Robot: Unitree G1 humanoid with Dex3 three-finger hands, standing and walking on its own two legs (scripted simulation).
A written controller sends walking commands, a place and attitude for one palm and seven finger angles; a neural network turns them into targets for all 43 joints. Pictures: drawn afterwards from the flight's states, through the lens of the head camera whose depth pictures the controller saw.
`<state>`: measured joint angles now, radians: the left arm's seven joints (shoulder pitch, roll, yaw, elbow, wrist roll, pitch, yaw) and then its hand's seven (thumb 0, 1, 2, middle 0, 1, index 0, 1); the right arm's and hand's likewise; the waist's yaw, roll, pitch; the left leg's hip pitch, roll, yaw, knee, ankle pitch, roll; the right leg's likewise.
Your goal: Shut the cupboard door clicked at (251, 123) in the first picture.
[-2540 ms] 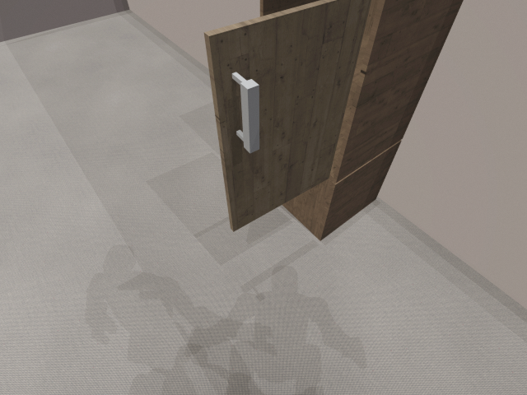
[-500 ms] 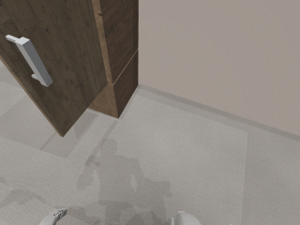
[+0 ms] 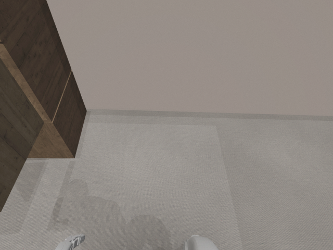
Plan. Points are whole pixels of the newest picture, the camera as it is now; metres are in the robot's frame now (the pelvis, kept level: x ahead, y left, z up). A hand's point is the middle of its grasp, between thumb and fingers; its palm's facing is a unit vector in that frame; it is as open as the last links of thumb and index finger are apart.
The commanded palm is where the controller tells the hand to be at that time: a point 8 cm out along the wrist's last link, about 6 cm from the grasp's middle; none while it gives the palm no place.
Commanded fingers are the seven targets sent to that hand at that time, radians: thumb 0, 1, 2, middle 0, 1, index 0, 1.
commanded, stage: walk to a spot facing it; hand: left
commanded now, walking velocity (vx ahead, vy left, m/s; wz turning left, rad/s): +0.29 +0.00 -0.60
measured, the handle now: out of the picture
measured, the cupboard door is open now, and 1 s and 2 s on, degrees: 86 86 86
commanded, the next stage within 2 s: turn to face it in 1.18 s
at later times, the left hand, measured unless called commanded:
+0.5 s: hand (122, 208) +0.25 +0.13 -0.18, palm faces -0.27 -0.95 -0.16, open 7.4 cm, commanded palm none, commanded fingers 0.00 0.90 0.90 -0.20 -0.30 -0.20 -0.30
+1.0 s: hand (177, 132) +0.53 -0.03 -0.17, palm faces -0.46 -0.86 -0.21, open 7.4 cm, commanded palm none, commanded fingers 0.00 0.90 0.90 -0.20 -0.30 -0.20 -0.30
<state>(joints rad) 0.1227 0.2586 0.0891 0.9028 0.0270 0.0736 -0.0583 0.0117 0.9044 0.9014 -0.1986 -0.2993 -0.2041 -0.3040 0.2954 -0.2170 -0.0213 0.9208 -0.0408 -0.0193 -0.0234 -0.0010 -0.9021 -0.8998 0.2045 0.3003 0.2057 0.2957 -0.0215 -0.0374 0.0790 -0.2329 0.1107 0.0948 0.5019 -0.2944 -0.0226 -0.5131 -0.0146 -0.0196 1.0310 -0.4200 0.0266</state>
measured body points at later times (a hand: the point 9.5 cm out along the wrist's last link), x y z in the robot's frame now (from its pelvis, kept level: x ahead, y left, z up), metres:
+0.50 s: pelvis +0.16 -0.04 -0.01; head +0.20 -0.04 +0.44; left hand +0.26 +0.18 -0.17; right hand +0.18 -0.31 -0.13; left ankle +0.26 +0.07 -0.74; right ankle +0.07 -0.16 -0.74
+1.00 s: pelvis +0.34 -0.15 -0.01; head +0.38 -0.18 +0.44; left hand +0.55 +0.01 -0.15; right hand +0.20 -0.36 -0.16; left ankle +0.36 +0.00 -0.67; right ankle +0.31 -0.25 -0.74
